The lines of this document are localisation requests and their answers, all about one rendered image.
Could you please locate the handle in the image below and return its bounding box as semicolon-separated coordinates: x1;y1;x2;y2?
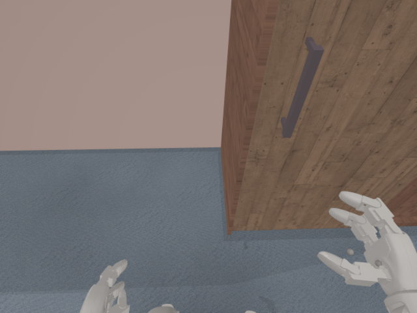
281;37;324;138

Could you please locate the left robot hand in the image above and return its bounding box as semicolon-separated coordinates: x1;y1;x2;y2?
80;260;130;313

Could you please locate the wardrobe door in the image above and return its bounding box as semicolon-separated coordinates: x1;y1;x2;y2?
385;177;417;217
233;0;417;231

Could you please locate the right robot hand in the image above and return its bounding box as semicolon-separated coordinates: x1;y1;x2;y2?
317;191;417;295

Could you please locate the right robot forearm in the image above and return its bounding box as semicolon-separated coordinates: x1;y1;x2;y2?
384;290;417;313

